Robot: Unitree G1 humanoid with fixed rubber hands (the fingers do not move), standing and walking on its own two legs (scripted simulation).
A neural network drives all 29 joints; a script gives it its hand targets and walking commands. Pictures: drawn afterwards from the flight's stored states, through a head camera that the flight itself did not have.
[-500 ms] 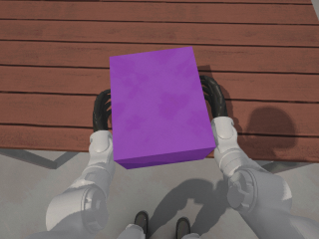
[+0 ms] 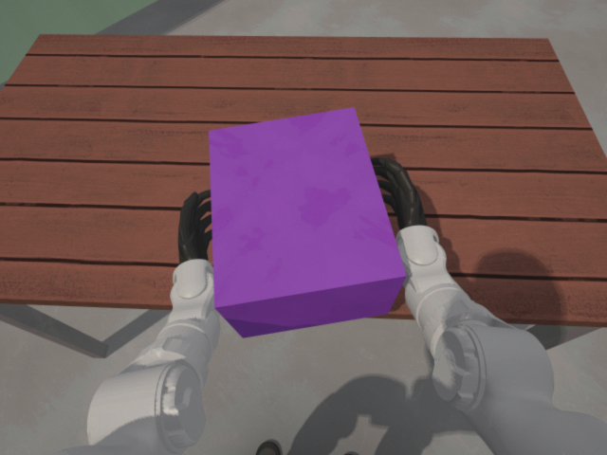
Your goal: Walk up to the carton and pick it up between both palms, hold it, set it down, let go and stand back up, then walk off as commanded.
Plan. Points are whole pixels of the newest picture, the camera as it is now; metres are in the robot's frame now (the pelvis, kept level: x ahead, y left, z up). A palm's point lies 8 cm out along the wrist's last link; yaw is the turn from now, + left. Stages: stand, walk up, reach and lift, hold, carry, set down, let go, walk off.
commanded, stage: reach and lift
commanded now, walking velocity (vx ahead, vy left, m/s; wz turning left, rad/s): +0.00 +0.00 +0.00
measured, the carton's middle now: (298, 222) +0.43 +0.04 +0.01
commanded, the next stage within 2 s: none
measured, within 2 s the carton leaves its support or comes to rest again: neither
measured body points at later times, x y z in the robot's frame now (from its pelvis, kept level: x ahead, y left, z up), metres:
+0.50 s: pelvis -0.03 +0.00 +0.01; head -0.01 -0.01 +0.46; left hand +0.37 +0.18 +0.08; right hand +0.41 -0.12 +0.11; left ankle +0.02 +0.12 -0.72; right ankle +0.00 -0.11 -0.72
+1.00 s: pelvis -0.03 +0.00 +0.02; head -0.05 +0.00 +0.47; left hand +0.38 +0.18 +0.13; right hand +0.40 -0.12 +0.14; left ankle +0.02 +0.12 -0.72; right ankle +0.00 -0.11 -0.72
